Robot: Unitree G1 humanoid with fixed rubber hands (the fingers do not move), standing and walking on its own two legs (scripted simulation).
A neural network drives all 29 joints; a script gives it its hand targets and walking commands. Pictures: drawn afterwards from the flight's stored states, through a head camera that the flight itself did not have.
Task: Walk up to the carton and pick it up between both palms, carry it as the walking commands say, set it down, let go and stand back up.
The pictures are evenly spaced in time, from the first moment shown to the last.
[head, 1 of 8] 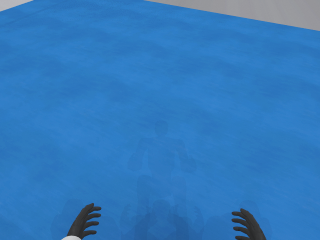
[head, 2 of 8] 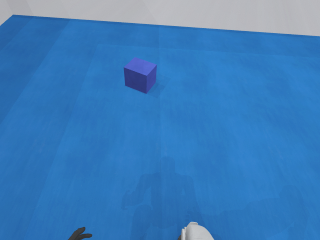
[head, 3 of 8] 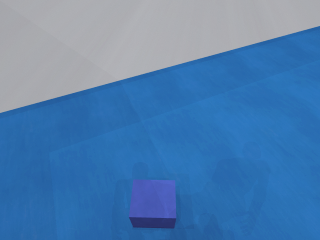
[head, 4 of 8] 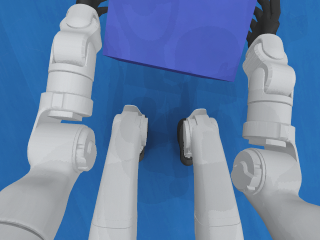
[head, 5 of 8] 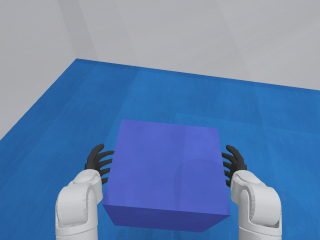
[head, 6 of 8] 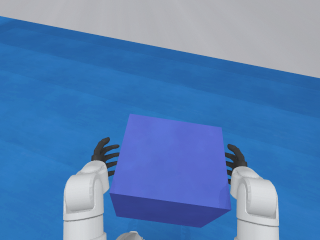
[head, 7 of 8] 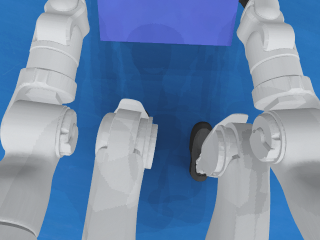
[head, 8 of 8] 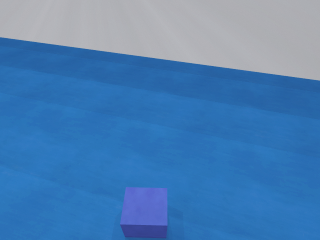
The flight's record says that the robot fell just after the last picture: no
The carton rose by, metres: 0.68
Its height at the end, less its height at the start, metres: +0.00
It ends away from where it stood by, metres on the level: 0.64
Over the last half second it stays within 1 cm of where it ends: yes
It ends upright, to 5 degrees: yes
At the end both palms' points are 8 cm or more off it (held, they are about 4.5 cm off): yes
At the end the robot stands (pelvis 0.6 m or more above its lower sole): yes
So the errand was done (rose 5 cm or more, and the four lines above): yes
